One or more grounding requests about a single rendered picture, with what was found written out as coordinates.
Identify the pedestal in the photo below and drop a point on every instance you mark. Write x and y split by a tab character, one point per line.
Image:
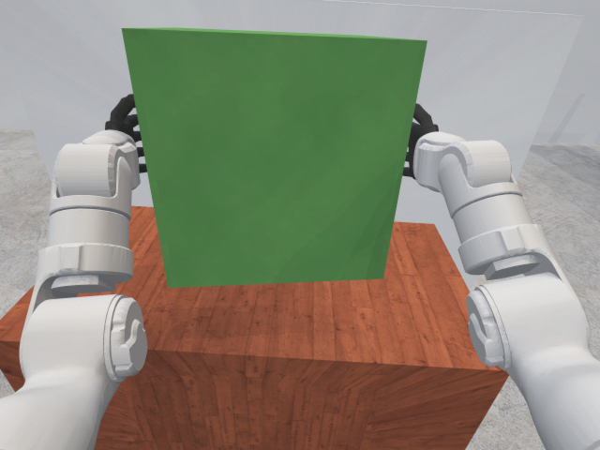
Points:
370	364

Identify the left robot hand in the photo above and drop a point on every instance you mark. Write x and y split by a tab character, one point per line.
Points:
121	121

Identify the robot right upper arm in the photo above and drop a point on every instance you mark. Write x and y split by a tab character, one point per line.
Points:
532	327

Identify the right robot hand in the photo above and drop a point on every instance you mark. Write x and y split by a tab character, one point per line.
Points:
417	131

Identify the robot left upper arm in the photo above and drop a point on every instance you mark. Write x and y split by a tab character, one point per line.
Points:
76	352

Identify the carton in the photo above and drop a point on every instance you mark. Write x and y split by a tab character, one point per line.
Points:
273	157

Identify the right robot forearm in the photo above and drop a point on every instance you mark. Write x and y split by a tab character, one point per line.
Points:
497	235

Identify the left robot forearm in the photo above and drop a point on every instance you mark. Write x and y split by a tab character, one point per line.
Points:
90	210

